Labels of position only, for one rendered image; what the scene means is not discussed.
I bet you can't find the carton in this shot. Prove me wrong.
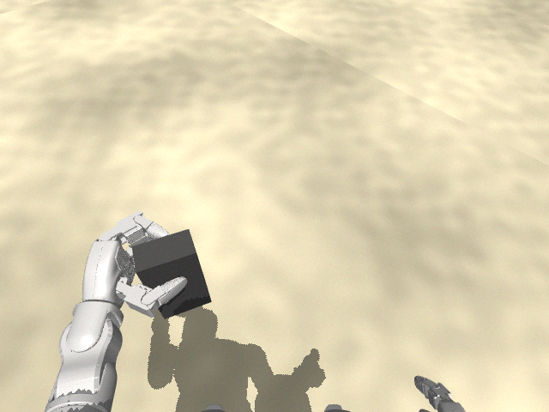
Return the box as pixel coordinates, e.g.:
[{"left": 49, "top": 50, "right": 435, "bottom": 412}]
[{"left": 132, "top": 229, "right": 212, "bottom": 319}]

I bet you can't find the left robot arm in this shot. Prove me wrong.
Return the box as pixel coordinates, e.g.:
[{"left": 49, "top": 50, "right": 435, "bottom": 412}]
[{"left": 45, "top": 300, "right": 124, "bottom": 412}]

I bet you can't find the left robot hand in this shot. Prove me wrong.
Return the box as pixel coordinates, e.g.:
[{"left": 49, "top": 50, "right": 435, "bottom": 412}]
[{"left": 82, "top": 211, "right": 187, "bottom": 318}]

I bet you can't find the right robot hand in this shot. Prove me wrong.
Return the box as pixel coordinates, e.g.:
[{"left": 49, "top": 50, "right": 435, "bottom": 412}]
[{"left": 414, "top": 376, "right": 466, "bottom": 412}]

